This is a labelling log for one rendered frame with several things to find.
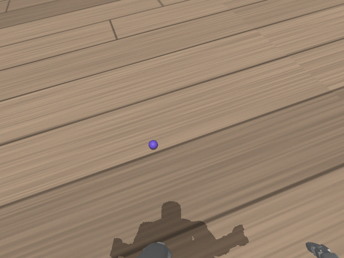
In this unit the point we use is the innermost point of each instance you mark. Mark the right robot hand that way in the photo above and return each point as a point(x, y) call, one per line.
point(320, 251)

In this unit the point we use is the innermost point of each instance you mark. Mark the ball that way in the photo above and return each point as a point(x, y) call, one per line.
point(153, 144)

